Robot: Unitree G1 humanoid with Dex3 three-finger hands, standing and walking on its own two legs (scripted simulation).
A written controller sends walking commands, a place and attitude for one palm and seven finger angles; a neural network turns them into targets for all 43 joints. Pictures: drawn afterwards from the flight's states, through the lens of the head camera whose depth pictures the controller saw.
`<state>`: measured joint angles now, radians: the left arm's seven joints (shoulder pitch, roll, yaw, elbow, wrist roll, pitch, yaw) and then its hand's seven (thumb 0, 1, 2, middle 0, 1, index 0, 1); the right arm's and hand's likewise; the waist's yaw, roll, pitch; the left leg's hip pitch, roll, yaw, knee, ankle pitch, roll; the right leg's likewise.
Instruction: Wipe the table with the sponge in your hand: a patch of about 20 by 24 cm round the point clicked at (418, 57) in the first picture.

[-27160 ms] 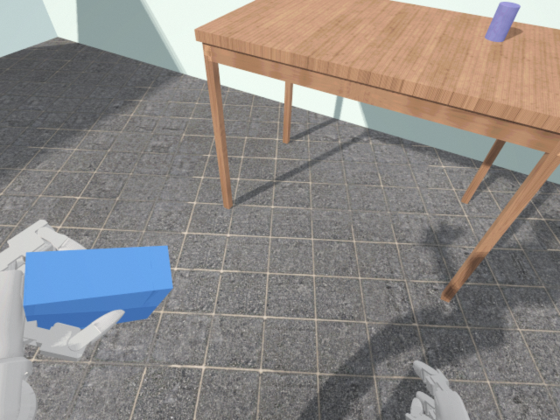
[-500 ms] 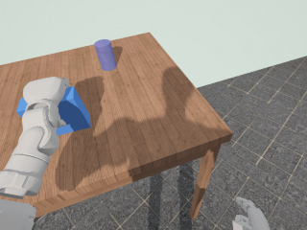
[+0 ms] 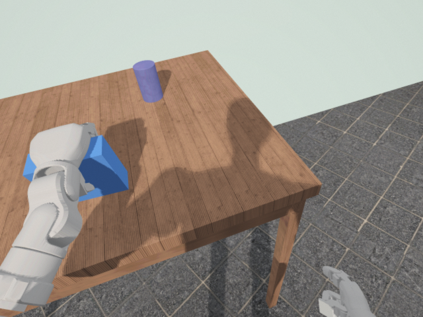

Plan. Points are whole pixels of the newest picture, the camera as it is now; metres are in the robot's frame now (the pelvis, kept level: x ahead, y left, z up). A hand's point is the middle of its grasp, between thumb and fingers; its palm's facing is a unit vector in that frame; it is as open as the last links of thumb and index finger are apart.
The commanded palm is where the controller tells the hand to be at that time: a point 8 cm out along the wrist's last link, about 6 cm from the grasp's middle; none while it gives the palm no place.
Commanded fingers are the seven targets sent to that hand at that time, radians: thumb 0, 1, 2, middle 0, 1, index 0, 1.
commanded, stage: wipe back along the middle lane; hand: left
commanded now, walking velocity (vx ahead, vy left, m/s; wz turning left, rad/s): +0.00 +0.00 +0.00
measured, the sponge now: (87, 178) +0.33 +0.28 +0.11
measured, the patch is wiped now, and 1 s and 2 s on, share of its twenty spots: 0.70 0.80 0.80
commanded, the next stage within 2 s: slide across to the third lane in 0.54 s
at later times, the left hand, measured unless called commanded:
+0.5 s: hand (81, 181) +0.29 +0.25 +0.16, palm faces +0.19 -0.07 -0.98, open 9.3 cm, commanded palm +0.23 +0.24 +0.18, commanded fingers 0.00 0.10 1.30 -1.20 -1.60 -1.20 -1.60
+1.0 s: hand (95, 186) +0.27 +0.22 +0.17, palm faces +0.21 -0.09 -0.97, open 9.3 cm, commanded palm +0.23 +0.20 +0.21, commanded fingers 0.00 0.10 1.30 -1.20 -1.60 -1.20 -1.60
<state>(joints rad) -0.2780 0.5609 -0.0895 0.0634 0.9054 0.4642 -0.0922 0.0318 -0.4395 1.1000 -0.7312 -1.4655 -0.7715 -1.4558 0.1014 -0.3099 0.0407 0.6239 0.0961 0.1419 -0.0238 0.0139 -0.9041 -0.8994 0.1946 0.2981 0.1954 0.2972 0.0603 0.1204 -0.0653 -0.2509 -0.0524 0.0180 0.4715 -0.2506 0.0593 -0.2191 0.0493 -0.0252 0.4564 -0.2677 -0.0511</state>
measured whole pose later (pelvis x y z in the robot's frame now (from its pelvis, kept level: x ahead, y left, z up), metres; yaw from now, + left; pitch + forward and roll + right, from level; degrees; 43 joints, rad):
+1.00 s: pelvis -0.02 -0.01 +0.00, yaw +1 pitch -2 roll +1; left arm -0.19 0.46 -0.24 -0.19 0.92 0.62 -0.06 0.02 -0.45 1.09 -0.72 -1.47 -0.81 -1.39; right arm 0.02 -0.27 0.07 0.62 0.09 0.09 -0.02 0.02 -0.90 -0.90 0.19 0.30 0.20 0.30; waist 0.11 0.12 -0.05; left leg -0.22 -0.05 0.00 0.49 -0.24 0.04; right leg -0.20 0.05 -0.04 0.51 -0.28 -0.07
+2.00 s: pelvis -0.02 -0.07 +0.00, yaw -1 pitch +0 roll +2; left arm -0.53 0.46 -0.22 0.34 0.92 0.54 -0.13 -0.02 -0.48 1.10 -0.78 -1.42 -0.86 -1.34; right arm 0.06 -0.30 0.05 0.70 0.09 0.08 -0.06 0.01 -0.90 -0.90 0.20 0.30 0.20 0.30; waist 0.05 0.11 -0.06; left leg -0.25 0.00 -0.01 0.48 -0.23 0.02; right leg -0.24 0.11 -0.03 0.50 -0.25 -0.14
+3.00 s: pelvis -0.01 -0.02 +0.00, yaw -3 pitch +6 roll +0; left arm -0.85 0.51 -0.14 0.85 0.97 0.33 -0.06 -0.01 -0.50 1.13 -0.78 -1.42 -0.84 -1.38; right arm 0.20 -0.30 0.03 0.72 0.09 0.12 -0.07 0.01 -0.90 -0.90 0.20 0.30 0.20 0.30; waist -0.01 0.07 -0.11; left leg -0.36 -0.04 -0.04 0.47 -0.22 0.03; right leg -0.33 0.09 0.01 0.45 -0.22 -0.07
